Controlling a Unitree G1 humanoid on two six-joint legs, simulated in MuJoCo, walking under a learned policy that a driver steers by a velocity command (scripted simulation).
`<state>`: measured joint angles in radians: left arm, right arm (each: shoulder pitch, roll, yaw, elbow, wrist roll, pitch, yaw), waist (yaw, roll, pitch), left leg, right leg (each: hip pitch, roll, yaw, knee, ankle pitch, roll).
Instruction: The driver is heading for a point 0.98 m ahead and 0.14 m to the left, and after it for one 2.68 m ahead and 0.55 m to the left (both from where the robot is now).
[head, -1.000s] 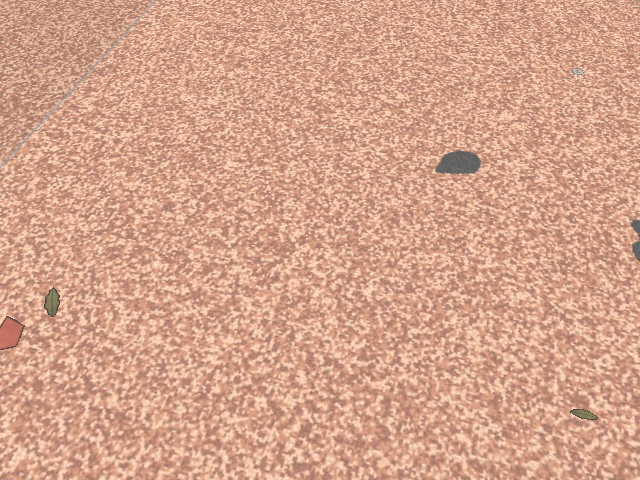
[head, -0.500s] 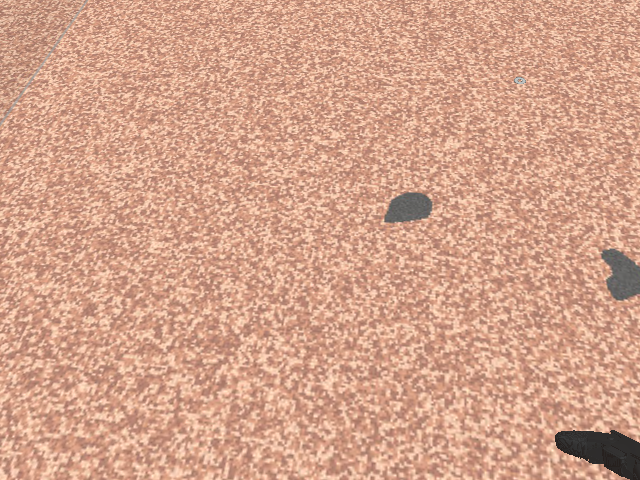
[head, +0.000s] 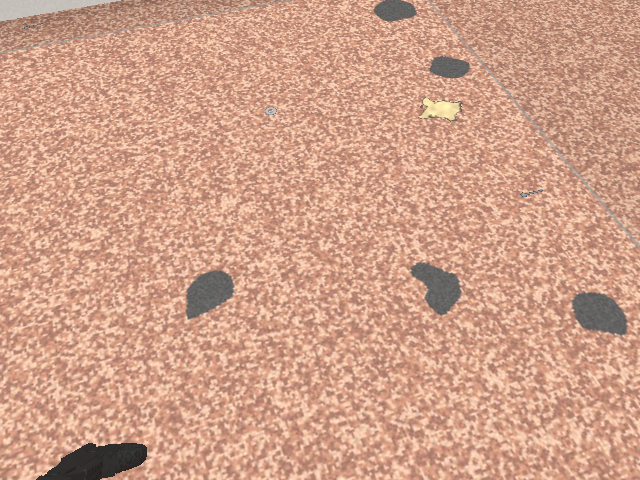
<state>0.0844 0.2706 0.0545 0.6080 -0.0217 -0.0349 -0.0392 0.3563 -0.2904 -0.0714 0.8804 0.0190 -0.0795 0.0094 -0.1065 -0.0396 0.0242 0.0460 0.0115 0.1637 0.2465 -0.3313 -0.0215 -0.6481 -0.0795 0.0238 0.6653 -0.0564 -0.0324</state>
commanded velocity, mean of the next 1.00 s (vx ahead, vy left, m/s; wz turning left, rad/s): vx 0.50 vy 0.00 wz -0.07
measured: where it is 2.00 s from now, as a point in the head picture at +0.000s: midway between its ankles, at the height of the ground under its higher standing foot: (269, 213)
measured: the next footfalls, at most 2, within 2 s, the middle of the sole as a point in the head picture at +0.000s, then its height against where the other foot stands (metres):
right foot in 0.08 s outside the picture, level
left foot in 0.60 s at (254, 460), level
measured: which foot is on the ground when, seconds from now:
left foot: down 0.00-0.08, up 0.10-0.58, down 0.60-1.00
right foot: up 0.00-0.06, down 0.08-0.62, up 0.64-1.00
